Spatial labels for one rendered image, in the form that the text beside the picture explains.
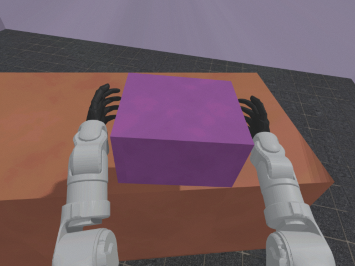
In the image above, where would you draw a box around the left robot forearm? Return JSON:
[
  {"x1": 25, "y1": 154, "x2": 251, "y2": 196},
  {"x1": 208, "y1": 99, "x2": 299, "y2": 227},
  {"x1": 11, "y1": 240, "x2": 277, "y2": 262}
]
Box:
[{"x1": 52, "y1": 120, "x2": 110, "y2": 266}]

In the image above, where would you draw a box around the robot right hand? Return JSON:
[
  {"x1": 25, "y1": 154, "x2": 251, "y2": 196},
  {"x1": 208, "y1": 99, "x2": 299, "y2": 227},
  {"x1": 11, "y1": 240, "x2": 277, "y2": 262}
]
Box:
[{"x1": 238, "y1": 96, "x2": 270, "y2": 139}]

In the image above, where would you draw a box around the carton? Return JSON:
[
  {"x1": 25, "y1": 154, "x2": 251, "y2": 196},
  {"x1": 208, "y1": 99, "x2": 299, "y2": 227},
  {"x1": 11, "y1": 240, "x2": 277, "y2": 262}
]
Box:
[{"x1": 110, "y1": 73, "x2": 255, "y2": 187}]

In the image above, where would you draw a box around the robot left upper arm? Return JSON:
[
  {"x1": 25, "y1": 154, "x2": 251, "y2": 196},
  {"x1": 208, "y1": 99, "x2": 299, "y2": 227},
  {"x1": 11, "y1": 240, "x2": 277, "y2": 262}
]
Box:
[{"x1": 53, "y1": 228, "x2": 119, "y2": 266}]

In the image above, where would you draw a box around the robot left hand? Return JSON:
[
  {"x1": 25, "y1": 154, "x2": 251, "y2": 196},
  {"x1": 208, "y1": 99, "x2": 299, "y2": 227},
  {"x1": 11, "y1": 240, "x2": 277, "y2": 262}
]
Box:
[{"x1": 86, "y1": 83, "x2": 121, "y2": 124}]

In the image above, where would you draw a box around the pedestal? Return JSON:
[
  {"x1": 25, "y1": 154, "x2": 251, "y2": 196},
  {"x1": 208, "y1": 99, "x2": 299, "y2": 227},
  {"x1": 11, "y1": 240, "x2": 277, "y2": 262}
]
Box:
[{"x1": 0, "y1": 73, "x2": 334, "y2": 266}]

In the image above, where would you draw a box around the robot right upper arm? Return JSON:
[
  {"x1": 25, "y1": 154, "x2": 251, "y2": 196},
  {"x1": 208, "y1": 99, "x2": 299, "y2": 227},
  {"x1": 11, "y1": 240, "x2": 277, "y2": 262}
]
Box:
[{"x1": 266, "y1": 231, "x2": 334, "y2": 266}]

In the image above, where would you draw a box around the right robot forearm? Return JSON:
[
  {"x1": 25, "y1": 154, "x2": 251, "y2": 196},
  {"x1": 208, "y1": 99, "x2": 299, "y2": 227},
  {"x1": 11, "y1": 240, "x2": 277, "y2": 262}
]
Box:
[{"x1": 250, "y1": 132, "x2": 336, "y2": 266}]

